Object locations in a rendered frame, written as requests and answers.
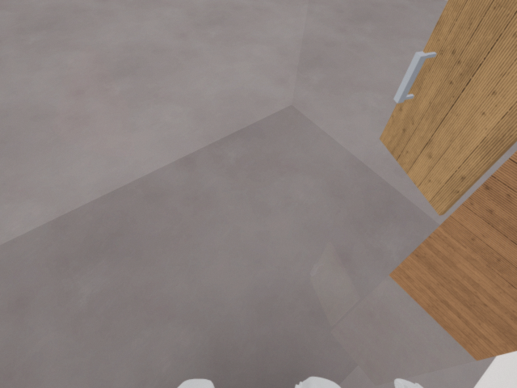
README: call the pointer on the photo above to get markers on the handle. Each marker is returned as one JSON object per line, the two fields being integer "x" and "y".
{"x": 411, "y": 75}

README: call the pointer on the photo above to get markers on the cupboard door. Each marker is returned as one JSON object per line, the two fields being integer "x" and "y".
{"x": 463, "y": 116}

